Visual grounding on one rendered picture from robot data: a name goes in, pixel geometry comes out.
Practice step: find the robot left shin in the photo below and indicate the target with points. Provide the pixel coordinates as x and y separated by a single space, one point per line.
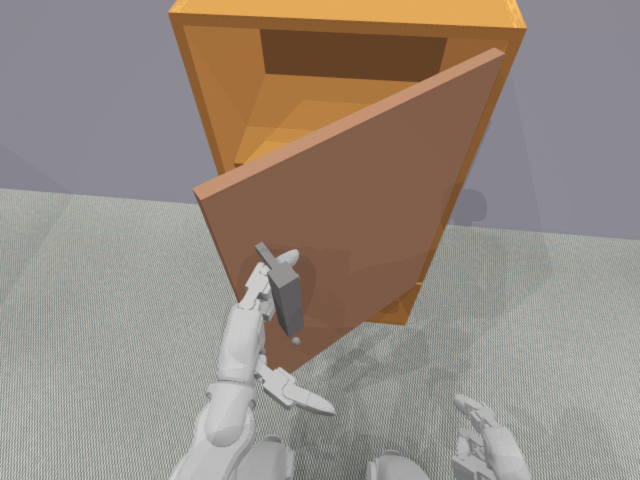
272 438

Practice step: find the robot right hand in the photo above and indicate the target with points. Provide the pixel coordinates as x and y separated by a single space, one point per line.
496 457

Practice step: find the robot left hand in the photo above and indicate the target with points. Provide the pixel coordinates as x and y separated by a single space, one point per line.
244 337

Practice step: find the handle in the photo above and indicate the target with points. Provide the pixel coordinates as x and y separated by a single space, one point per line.
285 287

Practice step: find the robot left forearm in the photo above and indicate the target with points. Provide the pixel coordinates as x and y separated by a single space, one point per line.
224 433

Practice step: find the right robot thigh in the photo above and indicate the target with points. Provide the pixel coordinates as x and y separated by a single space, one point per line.
391 467

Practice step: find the cupboard door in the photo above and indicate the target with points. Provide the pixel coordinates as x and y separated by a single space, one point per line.
361 199

